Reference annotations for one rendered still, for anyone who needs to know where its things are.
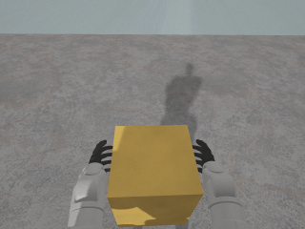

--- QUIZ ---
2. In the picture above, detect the right robot hand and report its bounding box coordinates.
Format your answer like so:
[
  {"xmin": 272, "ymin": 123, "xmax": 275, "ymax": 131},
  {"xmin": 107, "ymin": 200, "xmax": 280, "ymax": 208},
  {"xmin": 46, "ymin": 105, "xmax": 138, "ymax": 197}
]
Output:
[{"xmin": 192, "ymin": 139, "xmax": 215, "ymax": 174}]

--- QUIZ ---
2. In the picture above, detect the left robot forearm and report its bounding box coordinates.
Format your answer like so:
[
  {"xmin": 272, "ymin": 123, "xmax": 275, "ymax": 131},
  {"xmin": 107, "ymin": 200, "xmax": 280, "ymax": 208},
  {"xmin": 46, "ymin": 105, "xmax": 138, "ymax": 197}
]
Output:
[{"xmin": 67, "ymin": 162, "xmax": 107, "ymax": 229}]

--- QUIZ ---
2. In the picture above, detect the carton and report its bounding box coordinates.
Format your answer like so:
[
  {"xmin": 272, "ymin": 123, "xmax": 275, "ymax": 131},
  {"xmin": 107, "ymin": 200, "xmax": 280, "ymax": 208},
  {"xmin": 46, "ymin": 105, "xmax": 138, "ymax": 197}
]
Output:
[{"xmin": 107, "ymin": 125, "xmax": 204, "ymax": 228}]

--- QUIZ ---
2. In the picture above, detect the left robot hand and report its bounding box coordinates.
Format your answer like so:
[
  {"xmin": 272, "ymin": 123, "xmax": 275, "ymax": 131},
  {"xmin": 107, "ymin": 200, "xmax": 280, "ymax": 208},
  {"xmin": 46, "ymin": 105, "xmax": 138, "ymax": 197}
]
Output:
[{"xmin": 89, "ymin": 139, "xmax": 113, "ymax": 173}]

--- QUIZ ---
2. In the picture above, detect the right robot forearm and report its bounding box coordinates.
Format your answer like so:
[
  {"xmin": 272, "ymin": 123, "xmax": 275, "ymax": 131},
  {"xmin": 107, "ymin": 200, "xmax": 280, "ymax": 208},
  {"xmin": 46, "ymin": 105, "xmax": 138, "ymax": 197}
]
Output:
[{"xmin": 202, "ymin": 161, "xmax": 252, "ymax": 229}]

